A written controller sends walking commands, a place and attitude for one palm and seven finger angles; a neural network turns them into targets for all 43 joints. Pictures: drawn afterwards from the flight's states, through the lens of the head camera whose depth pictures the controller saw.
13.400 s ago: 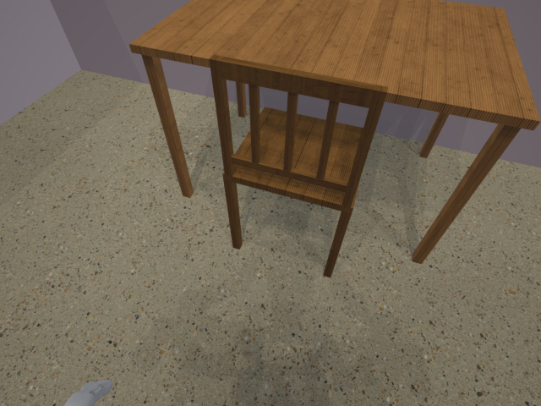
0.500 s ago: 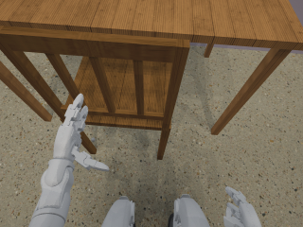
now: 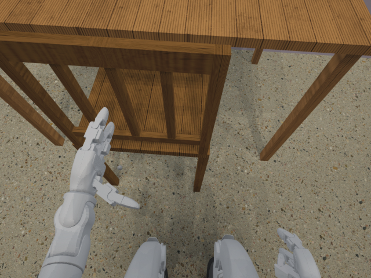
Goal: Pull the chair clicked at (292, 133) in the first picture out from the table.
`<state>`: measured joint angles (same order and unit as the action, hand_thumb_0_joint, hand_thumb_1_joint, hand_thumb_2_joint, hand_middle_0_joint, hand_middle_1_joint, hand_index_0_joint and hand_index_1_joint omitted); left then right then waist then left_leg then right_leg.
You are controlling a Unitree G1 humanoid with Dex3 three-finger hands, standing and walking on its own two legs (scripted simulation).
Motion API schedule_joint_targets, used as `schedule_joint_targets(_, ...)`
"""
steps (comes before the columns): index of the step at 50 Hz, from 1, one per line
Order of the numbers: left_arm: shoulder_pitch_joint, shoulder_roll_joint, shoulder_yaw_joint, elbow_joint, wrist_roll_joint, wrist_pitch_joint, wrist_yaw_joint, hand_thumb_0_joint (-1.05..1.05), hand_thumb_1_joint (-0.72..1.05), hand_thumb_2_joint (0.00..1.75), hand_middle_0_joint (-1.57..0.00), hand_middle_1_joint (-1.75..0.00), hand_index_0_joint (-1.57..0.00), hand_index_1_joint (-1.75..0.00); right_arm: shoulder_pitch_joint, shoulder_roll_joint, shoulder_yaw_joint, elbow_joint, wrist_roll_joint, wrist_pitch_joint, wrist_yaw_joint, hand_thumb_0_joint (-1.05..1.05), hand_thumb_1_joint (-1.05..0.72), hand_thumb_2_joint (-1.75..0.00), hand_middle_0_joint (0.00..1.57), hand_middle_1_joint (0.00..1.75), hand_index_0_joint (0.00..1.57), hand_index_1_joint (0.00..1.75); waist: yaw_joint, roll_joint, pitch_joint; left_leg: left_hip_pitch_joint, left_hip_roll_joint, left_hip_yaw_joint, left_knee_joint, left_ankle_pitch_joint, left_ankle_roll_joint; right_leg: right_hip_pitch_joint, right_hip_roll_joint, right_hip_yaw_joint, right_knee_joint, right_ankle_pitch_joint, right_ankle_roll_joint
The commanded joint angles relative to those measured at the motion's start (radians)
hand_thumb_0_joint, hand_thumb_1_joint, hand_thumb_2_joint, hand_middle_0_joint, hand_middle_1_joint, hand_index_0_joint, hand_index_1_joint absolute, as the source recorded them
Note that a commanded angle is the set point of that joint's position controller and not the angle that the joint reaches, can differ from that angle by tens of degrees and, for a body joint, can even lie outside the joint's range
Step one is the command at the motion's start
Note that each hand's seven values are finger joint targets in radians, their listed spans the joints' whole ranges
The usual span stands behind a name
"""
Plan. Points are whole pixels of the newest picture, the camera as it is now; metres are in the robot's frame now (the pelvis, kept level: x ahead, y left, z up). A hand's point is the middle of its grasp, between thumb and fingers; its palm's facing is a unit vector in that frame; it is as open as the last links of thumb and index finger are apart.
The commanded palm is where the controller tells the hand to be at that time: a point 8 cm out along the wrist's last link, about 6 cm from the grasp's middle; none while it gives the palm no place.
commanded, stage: aim the fingers beside a spindle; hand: left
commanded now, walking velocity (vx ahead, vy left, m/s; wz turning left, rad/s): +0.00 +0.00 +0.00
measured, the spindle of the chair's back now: (126, 106) +0.49 +0.16 +0.01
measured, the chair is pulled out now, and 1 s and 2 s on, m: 0.00 0.00 0.00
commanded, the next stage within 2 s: none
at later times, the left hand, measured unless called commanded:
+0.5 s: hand (120, 170) +0.33 +0.15 +0.00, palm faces -0.10 -1.00 +0.00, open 16.9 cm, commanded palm +0.31 +0.20 +0.02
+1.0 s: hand (120, 168) +0.32 +0.14 +0.04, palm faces -0.10 -0.99 -0.04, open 16.9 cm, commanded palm +0.31 +0.21 +0.02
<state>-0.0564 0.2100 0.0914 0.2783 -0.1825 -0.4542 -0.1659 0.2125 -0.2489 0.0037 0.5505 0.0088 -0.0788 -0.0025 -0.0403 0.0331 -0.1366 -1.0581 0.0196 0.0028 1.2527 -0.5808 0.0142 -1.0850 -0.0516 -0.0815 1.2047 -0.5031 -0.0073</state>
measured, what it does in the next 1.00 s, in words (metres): stands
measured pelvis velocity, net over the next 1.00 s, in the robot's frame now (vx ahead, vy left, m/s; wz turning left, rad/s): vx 0.00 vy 0.01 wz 0.00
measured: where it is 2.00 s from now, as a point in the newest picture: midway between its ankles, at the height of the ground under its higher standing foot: outside the picture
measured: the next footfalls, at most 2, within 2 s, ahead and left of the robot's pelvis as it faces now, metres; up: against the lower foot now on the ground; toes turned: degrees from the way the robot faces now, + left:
none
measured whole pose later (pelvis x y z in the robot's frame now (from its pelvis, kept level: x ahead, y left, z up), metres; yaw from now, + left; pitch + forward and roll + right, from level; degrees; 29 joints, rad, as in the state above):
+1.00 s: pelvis +0.00 +0.01 +0.00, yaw +0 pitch +22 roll -2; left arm -0.03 0.19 0.06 0.23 -0.16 -0.48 -0.14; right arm 0.20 -0.24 0.00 0.55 0.00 -0.10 -0.01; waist -0.05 0.02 -0.14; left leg -1.05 0.01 0.01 1.25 -0.58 0.03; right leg -1.08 -0.05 -0.07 1.20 -0.50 0.00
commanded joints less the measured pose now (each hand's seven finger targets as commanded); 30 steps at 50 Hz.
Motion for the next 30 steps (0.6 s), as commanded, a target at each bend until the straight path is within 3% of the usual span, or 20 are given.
schedule_joint_targets(1,-0.203,0.052,0.008,-0.039,0.013,-0.038,0.011,0.0,-0.5,0.3,-0.06,-0.08,-0.06,-0.08,0.021,-0.145,-0.053,-0.091,0.003,-0.043,-0.011,0.0,-0.9,-0.9,0.2,0.3,0.2,0.3,-0.064,-0.074,-0.296,0.149,-0.013,-0.042,-0.159,0.286,0.004,0.218,0.036,0.028,-0.145,0.217,-0.008)
schedule_joint_targets(3,-0.24,0.065,0.032,0.052,0.029,-0.022,0.016,0.0,-0.5,0.3,-0.06,-0.08,-0.06,-0.08,0.018,-0.154,-0.052,-0.086,0.005,-0.034,-0.01,0.0,-0.9,-0.9,0.2,0.3,0.2,0.3,-0.059,-0.092,-0.25,0.089,-0.021,-0.037,-0.158,0.205,0.003,0.192,0.034,0.031,-0.146,0.145,-0.011)
schedule_joint_targets(5,-0.232,0.108,0.079,0.044,0.033,-0.021,0.017,0.0,-0.5,0.3,-0.06,-0.08,-0.06,-0.08,0.013,-0.153,-0.056,-0.105,0.004,-0.028,-0.007,0.0,-0.9,-0.9,0.2,0.3,0.2,0.3,-0.024,-0.054,-0.303,0.088,-0.029,-0.024,-0.156,0.222,0.003,0.233,0.03,0.044,-0.139,0.161,-0.018)
schedule_joint_targets(9,-0.293,0.191,0.142,-0.193,0.01,-0.083,0.017,0.0,-0.5,0.3,-0.06,-0.08,-0.06,-0.08,0.007,-0.132,-0.055,-0.14,-0.002,-0.033,-0.008,0.0,-0.9,-0.9,0.2,0.3,0.2,0.3,0.017,0.057,-0.519,0.202,-0.029,-0.009,-0.155,0.379,0.002,0.378,0.025,0.071,-0.119,0.335,-0.021)
schedule_joint_targets(11,-0.265,0.229,0.174,-0.263,-0.003,-0.105,0.022,0.0,-0.5,0.3,-0.06,-0.08,-0.06,-0.08,0.013,-0.126,-0.054,-0.143,-0.004,-0.037,-0.01,0.0,-0.9,-0.9,0.2,0.3,0.2,0.3,0.023,0.064,-0.579,0.246,-0.025,-0.012,-0.159,0.443,0.003,0.42,0.031,0.075,-0.119,0.395,-0.019)
schedule_joint_targets(13,-0.24,0.21,0.162,-0.248,-0.012,-0.109,0.016,0.0,-0.5,0.3,-0.06,-0.08,-0.06,-0.08,0.016,-0.124,-0.052,-0.127,-0.003,-0.043,-0.011,0.0,-0.9,-0.9,0.2,0.3,0.2,0.3,0.004,0.039,-0.548,0.238,-0.021,-0.014,-0.161,0.447,0.004,0.425,0.031,0.072,-0.127,0.411,-0.015)
schedule_joint_targets(14,-0.209,0.178,0.138,-0.213,-0.014,-0.099,0.008,0.0,-0.5,0.3,-0.06,-0.08,-0.06,-0.08,0.016,-0.123,-0.051,-0.123,0.0,-0.045,-0.01,0.0,-0.9,-0.9,0.2,0.3,0.2,0.3,-0.003,0.039,-0.504,0.227,-0.02,-0.015,-0.166,0.427,0.002,0.401,0.034,0.065,-0.132,0.39,-0.014)
schedule_joint_targets(17,-0.124,0.093,0.071,-0.03,-0.017,-0.041,-0.032,0.0,-0.5,0.3,-0.06,-0.08,-0.06,-0.08,0.027,-0.141,-0.054,-0.099,0.009,-0.042,-0.009,0.0,-0.9,-0.9,0.2,0.3,0.2,0.3,-0.042,-0.052,-0.364,0.156,-0.015,-0.02,-0.165,0.342,0.004,0.319,0.038,0.047,-0.153,0.311,-0.008)
schedule_joint_targets(19,-0.151,0.037,0.014,0.069,-0.019,-0.005,-0.061,0.0,-0.5,0.3,-0.06,-0.08,-0.06,-0.08,0.026,-0.154,-0.054,-0.093,0.017,-0.039,-0.008,0.0,-0.9,-0.9,0.2,0.3,0.2,0.3,-0.068,-0.104,-0.272,0.094,-0.02,-0.022,-0.161,0.247,0.007,0.263,0.036,0.045,-0.173,0.222,-0.005)
schedule_joint_targets(20,-0.156,0.011,-0.013,0.095,-0.02,0.007,-0.077,0.0,-0.5,0.3,-0.06,-0.08,-0.06,-0.08,0.023,-0.155,-0.053,-0.099,0.021,-0.041,-0.008,0.0,-0.9,-0.9,0.2,0.3,0.2,0.3,-0.07,-0.095,-0.243,0.087,-0.024,-0.019,-0.16,0.234,0.009,0.248,0.034,0.047,-0.18,0.206,-0.008)
schedule_joint_targets(22,-0.19,0.055,0.02,0.037,-0.027,-0.005,-0.086,0.0,-0.5,0.3,-0.06,-0.08,-0.06,-0.08,0.02,-0.161,-0.059,-0.113,0.019,-0.043,-0.01,0.0,-0.9,-0.9,0.2,0.3,0.2,0.3,-0.047,-0.066,-0.301,0.107,-0.025,-0.022,-0.16,0.241,0.008,0.262,0.029,0.049,-0.167,0.203,-0.013)
schedule_joint_targets(24,-0.238,0.13,0.081,-0.104,-0.031,-0.045,-0.07,0.0,-0.5,0.3,-0.06,-0.08,-0.06,-0.08,0.014,-0.152,-0.062,-0.128,0.012,-0.051,-0.015,0.0,-0.9,-0.9,0.2,0.3,0.2,0.3,-0.02,-0.011,-0.413,0.162,-0.025,-0.019,-0.155,0.316,0.009,0.319,0.025,0.06,-0.148,0.276,-0.016)
schedule_joint_targets(26,-0.267,0.206,0.134,-0.295,-0.023,-0.102,-0.033,0.0,-0.5,0.3,-0.06,-0.08,-0.06,-0.08,0.017,-0.139,-0.062,-0.139,0.001,-0.061,-0.016,0.0,-0.9,-0.9,0.2,0.3,0.2,0.3,0.014,0.094,-0.541,0.274,-0.021,-0.026,-0.164,0.444,0.002,0.363,0.026,0.06,-0.121,0.363,-0.024)
schedule_joint_targets(28,-0.19,0.201,0.14,-0.363,-0.018,-0.135,0.011,0.0,-0.5,0.3,-0.06,-0.08,-0.06,-0.08,0.02,-0.124,-0.058,-0.134,-0.006,-0.069,-0.011,0.0,-0.9,-0.9,0.2,0.3,0.2,0.3,0.023,0.114,-0.559,0.352,-0.014,-0.035,-0.175,0.544,-0.009,0.353,0.027,0.046,-0.113,0.401,-0.026)
schedule_joint_targets(30,-0.161,0.206,0.155,-0.325,-0.008,-0.136,0.043,0.0,-0.5,0.3,-0.06,-0.08,-0.06,-0.08,0.02,-0.124,-0.056,-0.121,-0.011,-0.067,-0.007,0.0,-0.9,-0.9,0.2,0.3,0.2,0.3,0.009,0.065,-0.518,0.319,-0.011,-0.041,-0.172,0.525,-0.006,0.34,0.033,0.042,-0.115,0.39,-0.022)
